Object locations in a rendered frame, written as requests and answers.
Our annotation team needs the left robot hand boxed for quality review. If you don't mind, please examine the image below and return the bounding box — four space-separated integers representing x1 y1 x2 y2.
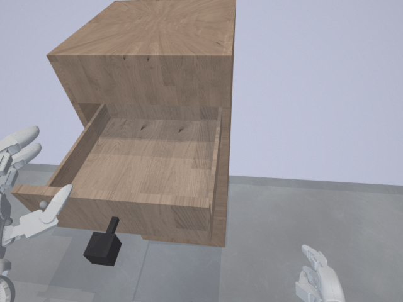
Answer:
0 126 73 259

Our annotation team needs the drawer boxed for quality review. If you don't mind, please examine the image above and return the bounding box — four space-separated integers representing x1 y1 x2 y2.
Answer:
11 104 222 241

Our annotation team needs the robot left forearm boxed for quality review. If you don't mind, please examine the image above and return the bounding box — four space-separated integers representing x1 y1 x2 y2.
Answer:
0 259 15 302

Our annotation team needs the cabinet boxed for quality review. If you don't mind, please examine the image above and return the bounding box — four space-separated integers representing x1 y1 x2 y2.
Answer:
47 0 236 247

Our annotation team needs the right robot hand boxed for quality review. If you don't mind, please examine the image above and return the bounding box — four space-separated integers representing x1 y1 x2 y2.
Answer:
295 245 345 302

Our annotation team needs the handle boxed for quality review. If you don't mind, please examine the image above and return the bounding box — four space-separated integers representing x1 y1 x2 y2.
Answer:
83 216 122 266

